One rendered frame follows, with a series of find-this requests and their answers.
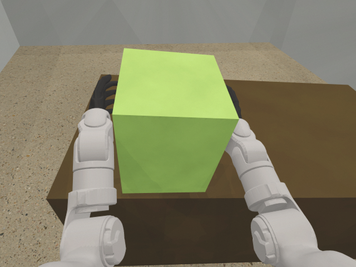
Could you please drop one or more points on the right robot upper arm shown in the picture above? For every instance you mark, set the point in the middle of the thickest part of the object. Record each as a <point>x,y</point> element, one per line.
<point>284,238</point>

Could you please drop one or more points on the pedestal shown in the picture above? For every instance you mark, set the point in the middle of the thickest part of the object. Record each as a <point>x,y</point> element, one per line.
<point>309,133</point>

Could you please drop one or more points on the carton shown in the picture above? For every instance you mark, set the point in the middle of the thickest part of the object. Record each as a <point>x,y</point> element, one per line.
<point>173,118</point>

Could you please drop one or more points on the left robot upper arm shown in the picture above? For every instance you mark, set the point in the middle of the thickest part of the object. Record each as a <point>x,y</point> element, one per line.
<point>92,242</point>

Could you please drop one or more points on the robot right hand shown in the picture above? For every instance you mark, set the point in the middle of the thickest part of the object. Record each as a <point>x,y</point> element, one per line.
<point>234,100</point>

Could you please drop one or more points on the robot left forearm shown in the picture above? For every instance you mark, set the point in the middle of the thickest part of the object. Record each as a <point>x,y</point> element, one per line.
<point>93,165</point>

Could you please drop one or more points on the robot right forearm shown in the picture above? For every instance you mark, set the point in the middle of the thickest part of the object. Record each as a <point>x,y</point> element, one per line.
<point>263,190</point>

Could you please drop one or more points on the robot left hand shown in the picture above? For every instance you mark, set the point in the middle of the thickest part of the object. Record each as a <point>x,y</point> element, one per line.
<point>100,94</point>

